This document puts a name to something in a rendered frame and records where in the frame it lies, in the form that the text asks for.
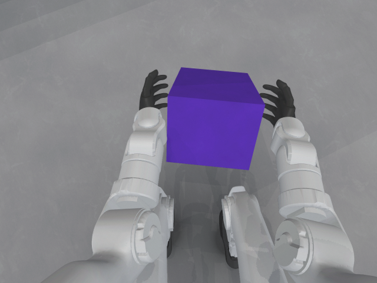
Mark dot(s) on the left robot upper arm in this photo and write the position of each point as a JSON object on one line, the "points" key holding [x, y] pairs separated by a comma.
{"points": [[124, 242]]}

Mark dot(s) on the right robot forearm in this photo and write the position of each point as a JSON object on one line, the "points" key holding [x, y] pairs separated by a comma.
{"points": [[301, 189]]}

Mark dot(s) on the left robot forearm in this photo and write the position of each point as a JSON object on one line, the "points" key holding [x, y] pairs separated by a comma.
{"points": [[137, 185]]}

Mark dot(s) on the left robot hand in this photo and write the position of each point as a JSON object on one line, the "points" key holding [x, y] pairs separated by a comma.
{"points": [[147, 98]]}

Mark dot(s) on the right robot hand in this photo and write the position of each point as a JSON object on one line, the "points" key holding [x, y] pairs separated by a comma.
{"points": [[284, 102]]}

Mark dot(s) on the right robot upper arm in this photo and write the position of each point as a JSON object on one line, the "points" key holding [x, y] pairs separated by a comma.
{"points": [[316, 252]]}

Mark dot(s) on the robot right thigh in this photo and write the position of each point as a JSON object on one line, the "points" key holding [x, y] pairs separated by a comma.
{"points": [[254, 246]]}

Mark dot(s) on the robot left foot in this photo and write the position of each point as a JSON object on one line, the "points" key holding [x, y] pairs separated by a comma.
{"points": [[169, 245]]}

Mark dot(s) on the carton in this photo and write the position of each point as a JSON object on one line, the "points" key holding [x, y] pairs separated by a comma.
{"points": [[213, 118]]}

